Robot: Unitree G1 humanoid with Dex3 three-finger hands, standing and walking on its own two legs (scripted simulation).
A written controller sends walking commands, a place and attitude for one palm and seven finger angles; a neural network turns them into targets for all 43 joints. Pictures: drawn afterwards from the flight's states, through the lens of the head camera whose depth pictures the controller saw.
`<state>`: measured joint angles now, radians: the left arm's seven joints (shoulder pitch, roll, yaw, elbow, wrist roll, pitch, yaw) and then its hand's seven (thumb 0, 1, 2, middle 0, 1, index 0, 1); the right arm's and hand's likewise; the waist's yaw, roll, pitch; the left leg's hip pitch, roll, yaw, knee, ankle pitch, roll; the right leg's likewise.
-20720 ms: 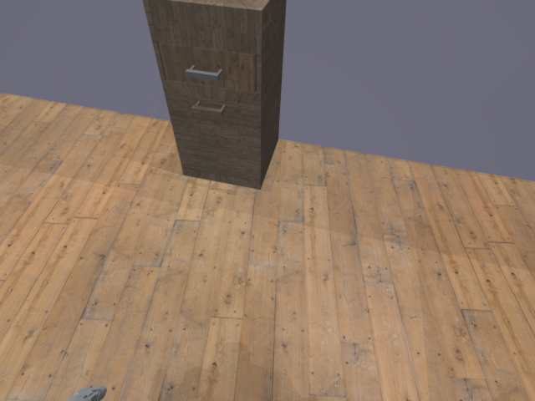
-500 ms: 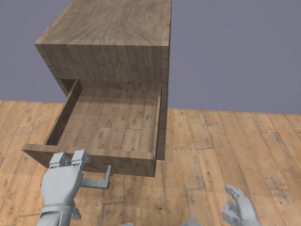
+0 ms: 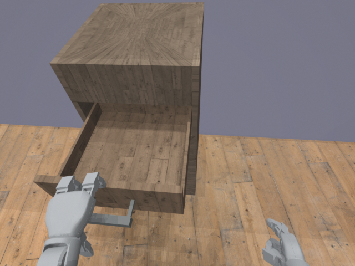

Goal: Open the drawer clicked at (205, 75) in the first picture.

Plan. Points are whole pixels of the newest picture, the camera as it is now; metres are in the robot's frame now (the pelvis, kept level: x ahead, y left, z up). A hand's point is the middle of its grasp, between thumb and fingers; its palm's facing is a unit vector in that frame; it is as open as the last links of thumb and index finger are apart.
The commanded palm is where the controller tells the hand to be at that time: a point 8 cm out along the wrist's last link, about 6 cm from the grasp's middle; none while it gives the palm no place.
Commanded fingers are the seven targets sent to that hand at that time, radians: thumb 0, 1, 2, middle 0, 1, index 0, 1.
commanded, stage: lift the hand off the handle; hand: left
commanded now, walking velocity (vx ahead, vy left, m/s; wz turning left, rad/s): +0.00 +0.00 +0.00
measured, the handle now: (109, 211) +0.26 +0.22 -0.10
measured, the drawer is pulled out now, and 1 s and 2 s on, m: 0.30 0.30 0.30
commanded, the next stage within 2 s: draw the hand back to the body in 0.72 s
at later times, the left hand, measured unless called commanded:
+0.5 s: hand (80, 208) +0.22 +0.23 +0.04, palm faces +0.04 -0.10 -0.99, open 13.9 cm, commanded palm +0.19 +0.23 +0.10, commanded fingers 0.00 -0.50 0.30 -0.30 -1.20 -0.30 -1.20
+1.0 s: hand (71, 205) +0.21 +0.24 +0.06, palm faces +0.04 -0.09 -0.99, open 13.9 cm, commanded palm +0.19 +0.24 +0.12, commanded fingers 0.00 -0.50 0.30 -0.30 -1.20 -0.30 -1.20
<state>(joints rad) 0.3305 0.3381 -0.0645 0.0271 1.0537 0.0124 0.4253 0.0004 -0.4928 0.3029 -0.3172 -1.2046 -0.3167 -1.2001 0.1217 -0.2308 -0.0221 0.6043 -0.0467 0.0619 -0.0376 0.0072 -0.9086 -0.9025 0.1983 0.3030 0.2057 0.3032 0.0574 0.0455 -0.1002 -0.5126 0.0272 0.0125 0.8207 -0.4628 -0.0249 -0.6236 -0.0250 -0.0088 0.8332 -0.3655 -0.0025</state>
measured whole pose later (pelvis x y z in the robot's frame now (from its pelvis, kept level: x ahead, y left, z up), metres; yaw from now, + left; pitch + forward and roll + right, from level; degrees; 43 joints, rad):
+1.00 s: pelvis +0.01 +0.00 +0.02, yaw +0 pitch +4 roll +1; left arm 0.37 0.39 -0.04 -0.15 1.01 0.00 0.29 0.00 -0.49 0.30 -0.32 -1.20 -0.32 -1.20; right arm 0.11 -0.23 -0.01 0.61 -0.04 0.06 -0.03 0.01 -0.91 -0.90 0.20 0.30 0.21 0.30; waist 0.09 0.06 -0.05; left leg -0.32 0.03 0.02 0.63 -0.39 -0.02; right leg -0.44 -0.02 -0.01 0.66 -0.30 0.00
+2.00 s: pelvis +0.02 +0.00 +0.04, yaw +2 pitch -3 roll +0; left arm 0.54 0.30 0.25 -0.46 -0.01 -0.12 0.12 0.00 0.21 0.61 -0.26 -0.74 -0.26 -0.74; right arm 0.20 -0.21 0.02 0.65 -0.01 -0.20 -0.09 0.01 -0.91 -0.90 0.20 0.30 0.21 0.30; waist 0.06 0.06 0.02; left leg -0.05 0.03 -0.02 0.41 -0.30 -0.02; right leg -0.14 -0.02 -0.05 0.42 -0.22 0.01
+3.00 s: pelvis -0.02 +0.01 +0.03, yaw +3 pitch +2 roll +0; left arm 0.66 0.41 0.39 -0.63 -0.04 -0.21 0.13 0.02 0.88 0.90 -0.21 -0.31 -0.21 -0.30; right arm 0.15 -0.20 -0.01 0.56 0.01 -0.06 -0.09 0.01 -0.91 -0.90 0.20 0.30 0.21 0.30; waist 0.00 -0.01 0.06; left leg -0.29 -0.01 -0.04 0.53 -0.28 -0.01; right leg -0.34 -0.06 -0.06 0.50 -0.19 0.02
